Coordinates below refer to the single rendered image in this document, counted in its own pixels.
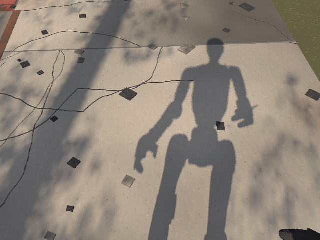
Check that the right robot hand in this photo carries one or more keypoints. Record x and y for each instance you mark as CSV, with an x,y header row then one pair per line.
x,y
299,234

